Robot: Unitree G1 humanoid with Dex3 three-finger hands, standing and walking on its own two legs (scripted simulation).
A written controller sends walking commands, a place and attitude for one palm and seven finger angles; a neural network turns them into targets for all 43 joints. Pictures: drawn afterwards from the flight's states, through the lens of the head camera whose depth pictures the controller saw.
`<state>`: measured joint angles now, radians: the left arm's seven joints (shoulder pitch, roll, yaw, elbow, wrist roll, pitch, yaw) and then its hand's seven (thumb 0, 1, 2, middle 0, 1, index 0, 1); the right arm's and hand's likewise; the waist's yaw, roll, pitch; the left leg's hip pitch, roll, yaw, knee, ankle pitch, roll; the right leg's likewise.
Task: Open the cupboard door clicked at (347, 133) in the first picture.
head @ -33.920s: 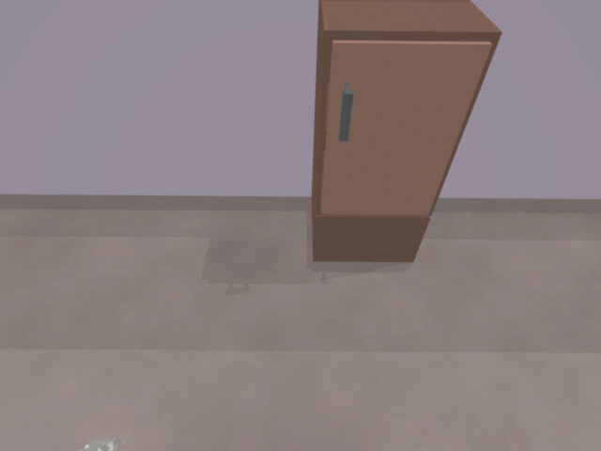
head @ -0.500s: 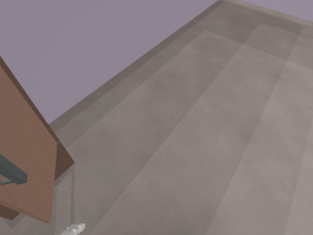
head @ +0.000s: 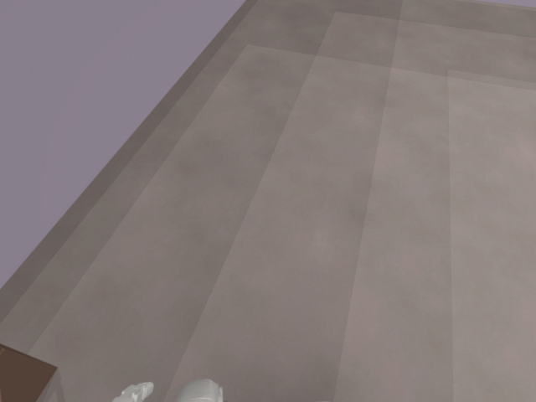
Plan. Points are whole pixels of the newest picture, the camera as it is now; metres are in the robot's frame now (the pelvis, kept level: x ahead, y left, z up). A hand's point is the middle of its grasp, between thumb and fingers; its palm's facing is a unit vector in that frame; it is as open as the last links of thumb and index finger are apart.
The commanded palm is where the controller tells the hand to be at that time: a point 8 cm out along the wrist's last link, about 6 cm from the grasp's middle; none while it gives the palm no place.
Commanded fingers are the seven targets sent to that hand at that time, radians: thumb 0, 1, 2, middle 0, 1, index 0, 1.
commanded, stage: walk to a spot facing it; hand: left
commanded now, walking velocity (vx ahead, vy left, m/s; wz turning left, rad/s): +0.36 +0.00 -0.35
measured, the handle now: out of the picture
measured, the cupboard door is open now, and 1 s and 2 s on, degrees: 50 50 50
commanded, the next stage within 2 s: turn to face it in 1.20 s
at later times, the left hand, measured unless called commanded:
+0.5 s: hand (171, 315) +0.29 +0.20 -0.16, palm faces -0.15 -0.97 -0.16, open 7.4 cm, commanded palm none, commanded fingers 0.00 0.90 0.90 -0.20 -0.30 -0.20 -0.30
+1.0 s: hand (237, 221) +0.50 +0.09 -0.16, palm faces -0.24 -0.95 -0.19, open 7.2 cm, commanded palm none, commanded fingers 0.00 0.90 0.90 -0.20 -0.30 -0.20 -0.30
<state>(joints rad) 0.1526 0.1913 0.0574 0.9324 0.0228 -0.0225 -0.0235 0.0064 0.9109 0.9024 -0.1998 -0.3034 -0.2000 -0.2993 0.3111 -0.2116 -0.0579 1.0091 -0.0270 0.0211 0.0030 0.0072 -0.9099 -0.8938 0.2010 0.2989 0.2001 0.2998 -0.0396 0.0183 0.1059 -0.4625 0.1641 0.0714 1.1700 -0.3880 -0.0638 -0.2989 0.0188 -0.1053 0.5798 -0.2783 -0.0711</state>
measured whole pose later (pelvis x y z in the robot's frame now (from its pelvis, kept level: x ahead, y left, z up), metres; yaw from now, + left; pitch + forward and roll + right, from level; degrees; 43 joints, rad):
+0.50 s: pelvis +0.22 +0.02 +0.01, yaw -13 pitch +0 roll +0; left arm 0.26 0.20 0.07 1.02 0.04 0.00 -0.04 0.01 0.91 0.90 -0.20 -0.30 -0.20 -0.30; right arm 0.25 -0.16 -0.05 0.95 -0.03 -0.08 -0.02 -0.02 -0.94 -0.89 0.20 0.30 0.20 0.30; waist 0.03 -0.03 0.04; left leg -0.20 0.08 0.19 0.45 -0.24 0.01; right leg -0.54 -0.07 -0.04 1.10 -0.28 -0.01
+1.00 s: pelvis +0.43 -0.09 +0.01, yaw -15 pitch +0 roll -1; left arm 0.29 0.19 0.05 1.08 0.02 -0.07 -0.01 -0.01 0.95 0.90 -0.20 -0.30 -0.20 -0.30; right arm 0.24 -0.16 -0.06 1.04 -0.03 -0.02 0.02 0.01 -0.93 -0.89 0.20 0.30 0.20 0.30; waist -0.02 0.00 0.04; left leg -0.54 0.14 0.10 0.81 -0.21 -0.04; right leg -0.07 0.01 -0.14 0.37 -0.30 -0.03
